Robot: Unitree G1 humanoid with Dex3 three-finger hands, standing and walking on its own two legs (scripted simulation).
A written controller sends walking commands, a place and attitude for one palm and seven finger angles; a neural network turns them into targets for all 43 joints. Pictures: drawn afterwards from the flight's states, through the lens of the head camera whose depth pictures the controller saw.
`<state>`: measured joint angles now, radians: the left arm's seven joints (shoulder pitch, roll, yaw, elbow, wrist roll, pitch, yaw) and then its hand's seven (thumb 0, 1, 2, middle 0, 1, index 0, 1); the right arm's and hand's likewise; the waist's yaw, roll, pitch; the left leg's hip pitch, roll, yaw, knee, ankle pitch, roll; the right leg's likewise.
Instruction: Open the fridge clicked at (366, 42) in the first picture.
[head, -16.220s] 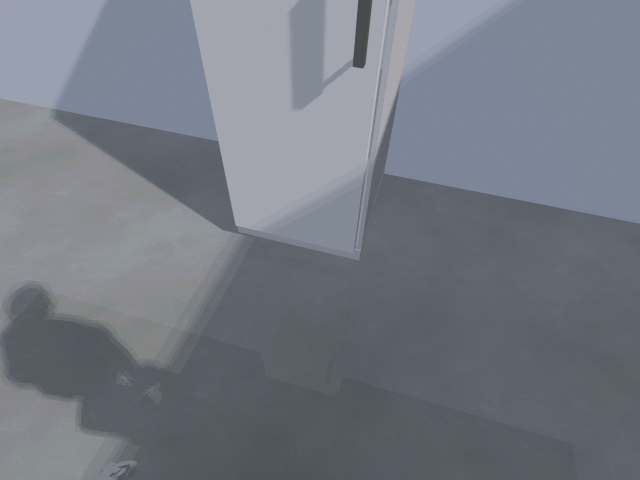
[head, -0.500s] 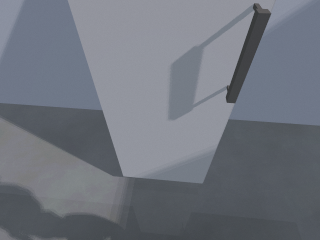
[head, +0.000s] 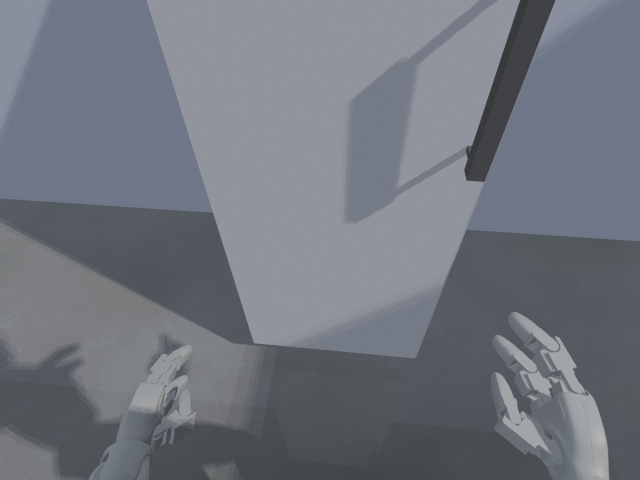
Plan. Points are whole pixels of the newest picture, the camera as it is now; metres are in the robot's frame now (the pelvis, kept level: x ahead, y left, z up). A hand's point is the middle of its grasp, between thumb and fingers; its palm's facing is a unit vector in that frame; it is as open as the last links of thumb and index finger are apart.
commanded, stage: raise the hand to about handle height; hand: right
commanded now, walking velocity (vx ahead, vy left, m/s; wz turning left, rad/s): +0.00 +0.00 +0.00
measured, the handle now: (499, 85) +0.55 -0.20 +0.23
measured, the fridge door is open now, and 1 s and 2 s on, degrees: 0 0 0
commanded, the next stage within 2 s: move the hooked fingers beside the handle in 1.76 s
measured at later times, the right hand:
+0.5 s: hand (583, 376) +0.22 -0.23 +0.11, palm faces +0.11 +0.99 -0.05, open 11.1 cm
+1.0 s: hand out of the picture +0.26 -0.28 +0.20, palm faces +0.14 +0.99 -0.06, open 13.7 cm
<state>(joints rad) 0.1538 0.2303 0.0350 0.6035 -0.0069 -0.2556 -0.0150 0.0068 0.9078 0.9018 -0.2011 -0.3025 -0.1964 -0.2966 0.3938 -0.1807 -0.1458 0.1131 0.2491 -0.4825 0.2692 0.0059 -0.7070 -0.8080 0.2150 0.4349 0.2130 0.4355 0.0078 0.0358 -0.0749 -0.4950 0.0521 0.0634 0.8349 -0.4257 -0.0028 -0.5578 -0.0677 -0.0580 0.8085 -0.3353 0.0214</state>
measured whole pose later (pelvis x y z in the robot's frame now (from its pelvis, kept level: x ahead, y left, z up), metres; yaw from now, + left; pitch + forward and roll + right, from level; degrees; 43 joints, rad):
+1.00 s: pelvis +0.01 +0.00 +0.03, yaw -2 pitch -4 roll +1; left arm 0.19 0.26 -0.09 0.62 -0.07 -0.28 0.11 0.01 0.90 0.90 -0.20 -0.30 -0.20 -0.30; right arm 0.00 -0.42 -0.42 -0.01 0.36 0.16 0.37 0.00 0.43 -0.33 0.30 1.16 0.30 1.16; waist -0.08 -0.05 -0.02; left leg -0.14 0.04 0.11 0.51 -0.31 -0.01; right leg -0.25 -0.06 -0.03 0.56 -0.25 0.02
